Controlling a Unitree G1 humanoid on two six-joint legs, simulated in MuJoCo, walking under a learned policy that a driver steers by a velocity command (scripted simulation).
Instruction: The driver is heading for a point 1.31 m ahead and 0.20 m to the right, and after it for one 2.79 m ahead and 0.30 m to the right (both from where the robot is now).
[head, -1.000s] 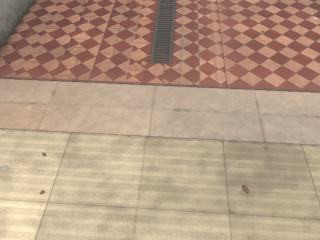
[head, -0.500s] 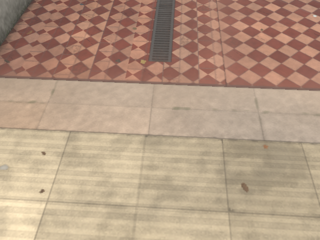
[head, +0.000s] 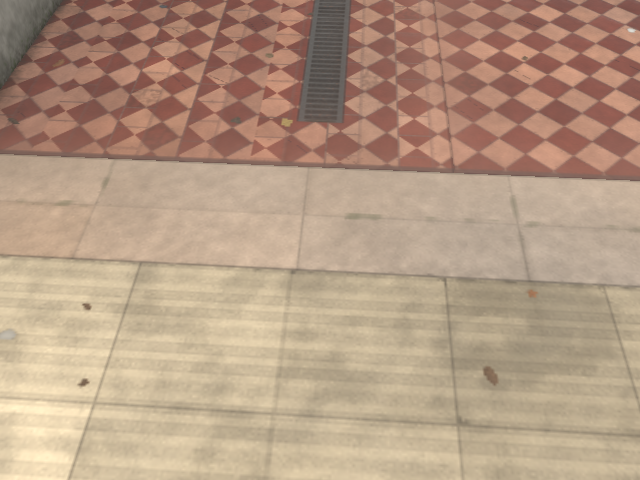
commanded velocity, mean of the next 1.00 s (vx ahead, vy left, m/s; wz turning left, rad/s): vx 0.26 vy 0.00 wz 0.00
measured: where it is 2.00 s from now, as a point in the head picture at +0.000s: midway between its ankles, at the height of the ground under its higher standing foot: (343, 291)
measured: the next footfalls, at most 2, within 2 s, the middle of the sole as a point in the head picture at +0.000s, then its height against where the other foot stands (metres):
right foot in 1.28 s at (357, 464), level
left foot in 1.74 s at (299, 282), level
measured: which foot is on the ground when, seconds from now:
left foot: down 0.00-1.00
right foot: down 0.00-0.84, up 0.86-1.00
